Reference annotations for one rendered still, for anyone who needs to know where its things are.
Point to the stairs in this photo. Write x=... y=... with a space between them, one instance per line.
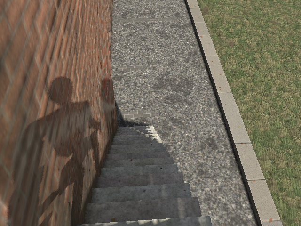
x=140 y=185

